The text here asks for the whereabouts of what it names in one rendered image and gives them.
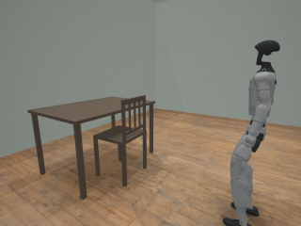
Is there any table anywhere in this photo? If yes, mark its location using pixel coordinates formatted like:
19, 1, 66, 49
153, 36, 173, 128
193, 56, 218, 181
27, 96, 156, 200

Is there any robot left forearm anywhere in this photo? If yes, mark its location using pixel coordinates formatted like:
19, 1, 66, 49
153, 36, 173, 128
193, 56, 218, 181
243, 105, 268, 147

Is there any chair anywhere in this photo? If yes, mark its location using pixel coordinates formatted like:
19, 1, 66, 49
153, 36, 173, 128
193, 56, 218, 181
93, 95, 147, 186

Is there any robot left hand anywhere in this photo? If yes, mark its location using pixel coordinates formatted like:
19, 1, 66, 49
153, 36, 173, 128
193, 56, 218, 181
230, 143, 252, 172

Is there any robot left upper arm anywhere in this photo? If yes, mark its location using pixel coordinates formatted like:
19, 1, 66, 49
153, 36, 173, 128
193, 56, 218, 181
254, 72, 271, 114

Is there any robot torso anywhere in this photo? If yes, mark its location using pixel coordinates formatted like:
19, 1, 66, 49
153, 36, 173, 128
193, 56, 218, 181
246, 69, 277, 141

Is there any robot left thigh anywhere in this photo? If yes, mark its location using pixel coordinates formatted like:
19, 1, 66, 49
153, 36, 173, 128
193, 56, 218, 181
230, 135, 261, 189

